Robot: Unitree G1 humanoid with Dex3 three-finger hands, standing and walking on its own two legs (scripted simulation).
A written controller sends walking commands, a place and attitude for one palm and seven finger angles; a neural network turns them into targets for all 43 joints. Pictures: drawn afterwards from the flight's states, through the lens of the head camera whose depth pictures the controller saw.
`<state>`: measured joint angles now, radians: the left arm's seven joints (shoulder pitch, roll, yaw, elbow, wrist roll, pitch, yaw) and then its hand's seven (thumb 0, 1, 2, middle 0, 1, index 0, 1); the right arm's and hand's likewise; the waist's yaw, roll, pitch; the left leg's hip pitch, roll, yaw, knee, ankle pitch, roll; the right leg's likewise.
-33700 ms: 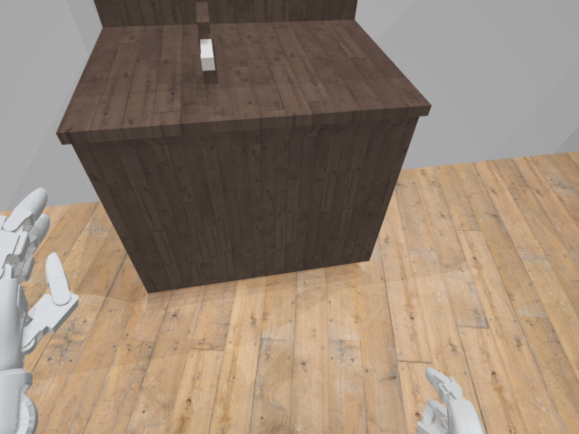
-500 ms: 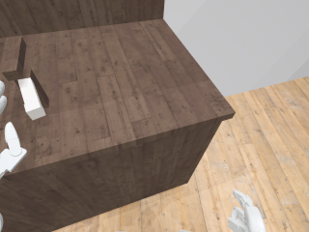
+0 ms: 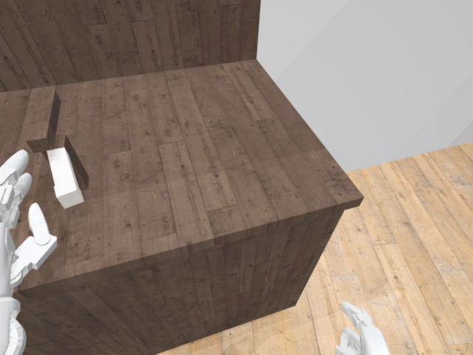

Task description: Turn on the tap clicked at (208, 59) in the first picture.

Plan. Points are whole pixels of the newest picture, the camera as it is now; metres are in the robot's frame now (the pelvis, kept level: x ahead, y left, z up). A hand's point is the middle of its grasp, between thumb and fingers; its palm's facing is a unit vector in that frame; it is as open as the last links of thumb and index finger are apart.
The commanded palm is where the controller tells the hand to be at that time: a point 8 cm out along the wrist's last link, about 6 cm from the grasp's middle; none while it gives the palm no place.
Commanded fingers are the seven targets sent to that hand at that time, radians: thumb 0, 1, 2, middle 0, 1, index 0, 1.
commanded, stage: come to a stop and stand still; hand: left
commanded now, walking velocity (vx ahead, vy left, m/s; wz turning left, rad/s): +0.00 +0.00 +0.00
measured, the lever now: (69, 194) +0.30 +0.29 +0.13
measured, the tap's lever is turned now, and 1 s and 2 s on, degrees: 13 13 13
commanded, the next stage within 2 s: look again from close up in 0.02 s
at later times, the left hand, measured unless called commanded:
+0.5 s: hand (59, 220) +0.24 +0.26 +0.16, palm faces +0.34 -0.83 -0.44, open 7.4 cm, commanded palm +0.18 +0.28 +0.17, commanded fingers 0.00 0.90 0.90 -0.20 -0.30 -0.20 -0.30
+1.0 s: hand (29, 264) +0.18 +0.26 +0.16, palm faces +0.39 -0.82 -0.42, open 7.4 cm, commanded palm +0.12 +0.29 +0.17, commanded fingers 0.00 0.90 0.90 -0.20 -0.30 -0.20 -0.30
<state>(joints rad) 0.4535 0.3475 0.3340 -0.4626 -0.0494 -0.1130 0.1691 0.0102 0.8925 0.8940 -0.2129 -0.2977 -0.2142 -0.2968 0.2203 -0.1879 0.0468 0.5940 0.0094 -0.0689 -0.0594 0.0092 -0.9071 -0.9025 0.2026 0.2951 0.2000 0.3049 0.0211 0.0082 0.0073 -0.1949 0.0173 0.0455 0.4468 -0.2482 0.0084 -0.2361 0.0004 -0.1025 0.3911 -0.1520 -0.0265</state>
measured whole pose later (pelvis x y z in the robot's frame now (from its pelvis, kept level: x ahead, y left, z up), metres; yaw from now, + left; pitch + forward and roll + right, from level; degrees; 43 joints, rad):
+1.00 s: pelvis -0.05 +0.01 -0.02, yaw -2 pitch -2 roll +0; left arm 0.36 0.38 0.40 -0.52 -0.04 -0.22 0.09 0.01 0.89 0.89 -0.21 -0.30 -0.21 -0.30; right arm 0.15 -0.18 0.04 0.50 0.01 -0.14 -0.01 0.01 -0.91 -0.90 0.20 0.30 0.20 0.30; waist 0.08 -0.03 0.15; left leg -0.32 0.00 0.10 0.64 -0.29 0.04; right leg -0.39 -0.02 -0.05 0.61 -0.19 -0.01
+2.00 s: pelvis -0.07 +0.04 +0.00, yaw -3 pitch -1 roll +0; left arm 0.35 0.32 0.35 -0.35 -0.03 -0.20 0.09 0.01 0.89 0.89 -0.22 -0.30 -0.22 -0.30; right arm 0.24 -0.21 0.04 0.58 0.00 -0.17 -0.03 0.01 -0.91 -0.90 0.20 0.30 0.20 0.30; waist 0.05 -0.02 0.03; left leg -0.17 0.01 0.09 0.45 -0.26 0.03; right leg -0.26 0.02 0.01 0.40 -0.12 -0.01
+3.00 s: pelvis -0.07 +0.04 +0.00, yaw +2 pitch -2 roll +0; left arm 0.10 0.48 0.38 -0.30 -0.08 -0.08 0.03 0.01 0.89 0.89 -0.22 -0.30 -0.22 -0.30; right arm 0.25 -0.22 0.05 0.60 -0.01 -0.14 -0.03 0.01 -0.91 -0.90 0.20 0.29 0.20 0.30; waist 0.07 -0.03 0.07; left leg -0.16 -0.04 0.02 0.45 -0.26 0.03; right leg -0.23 -0.01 -0.01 0.44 -0.17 0.00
